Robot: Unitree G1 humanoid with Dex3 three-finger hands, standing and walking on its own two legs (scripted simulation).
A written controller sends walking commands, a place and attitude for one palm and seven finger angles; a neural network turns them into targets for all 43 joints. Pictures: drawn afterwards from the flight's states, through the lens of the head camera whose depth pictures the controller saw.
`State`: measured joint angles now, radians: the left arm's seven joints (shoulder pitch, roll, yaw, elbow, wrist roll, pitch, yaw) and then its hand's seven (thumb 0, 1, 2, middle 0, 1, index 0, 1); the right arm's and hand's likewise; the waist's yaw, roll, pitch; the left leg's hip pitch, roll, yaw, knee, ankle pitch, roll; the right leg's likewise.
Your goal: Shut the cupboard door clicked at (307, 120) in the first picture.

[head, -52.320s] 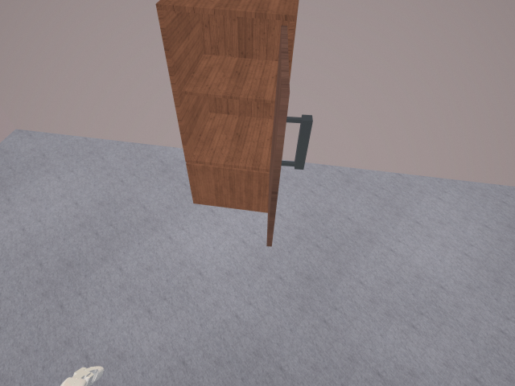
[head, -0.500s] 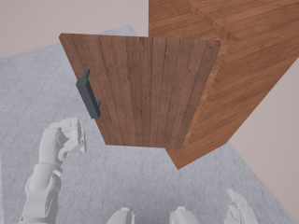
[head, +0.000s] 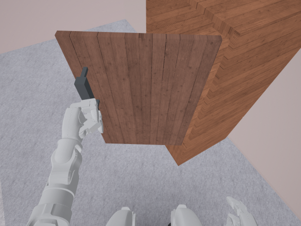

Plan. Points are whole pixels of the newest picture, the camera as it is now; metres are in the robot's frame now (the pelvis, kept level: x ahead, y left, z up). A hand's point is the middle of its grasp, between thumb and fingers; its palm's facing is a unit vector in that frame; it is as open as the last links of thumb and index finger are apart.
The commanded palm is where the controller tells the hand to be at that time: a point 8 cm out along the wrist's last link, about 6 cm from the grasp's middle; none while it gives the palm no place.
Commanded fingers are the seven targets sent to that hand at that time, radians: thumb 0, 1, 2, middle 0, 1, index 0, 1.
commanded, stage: bring the fist close to the handle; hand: left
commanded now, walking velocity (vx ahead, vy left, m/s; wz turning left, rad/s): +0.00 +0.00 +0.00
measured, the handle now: (90, 93) +0.47 +0.19 +0.05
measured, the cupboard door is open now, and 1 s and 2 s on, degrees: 59 50 36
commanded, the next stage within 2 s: push the door shut along its arc in 0.34 s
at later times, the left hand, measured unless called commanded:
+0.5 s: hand (99, 119) +0.38 +0.15 +0.05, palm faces -0.01 -1.00 -0.04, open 3.1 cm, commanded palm +0.36 +0.20 +0.05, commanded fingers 0.00 0.90 0.90 -1.30 -1.50 -1.30 -1.50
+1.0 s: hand (104, 100) +0.44 +0.14 +0.05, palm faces -0.15 -0.99 -0.04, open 3.2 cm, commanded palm +0.43 +0.19 +0.05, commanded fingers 0.00 0.90 0.90 -1.30 -1.50 -1.30 -1.50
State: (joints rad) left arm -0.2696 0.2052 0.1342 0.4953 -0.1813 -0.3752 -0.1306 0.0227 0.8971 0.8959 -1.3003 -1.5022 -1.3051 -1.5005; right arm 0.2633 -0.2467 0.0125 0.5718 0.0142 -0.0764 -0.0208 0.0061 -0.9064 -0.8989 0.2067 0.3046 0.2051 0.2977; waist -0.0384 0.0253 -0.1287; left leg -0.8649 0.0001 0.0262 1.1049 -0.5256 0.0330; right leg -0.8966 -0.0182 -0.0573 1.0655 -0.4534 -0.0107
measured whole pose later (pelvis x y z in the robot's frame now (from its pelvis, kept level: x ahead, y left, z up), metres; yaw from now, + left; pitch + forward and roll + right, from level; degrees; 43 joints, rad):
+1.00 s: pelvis -0.01 +0.00 -0.01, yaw +0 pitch +20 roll -1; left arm -0.69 0.34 0.21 0.97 -0.17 -0.44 -0.30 0.02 0.90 0.90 -1.31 -1.50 -1.32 -1.50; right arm 0.31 -0.27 0.01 0.64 0.02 -0.03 -0.02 0.00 -0.91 -0.90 0.21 0.30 0.20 0.30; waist -0.09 0.03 -0.12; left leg -0.96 0.00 0.01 1.14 -0.52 0.03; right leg -0.99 -0.02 -0.07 1.09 -0.45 -0.02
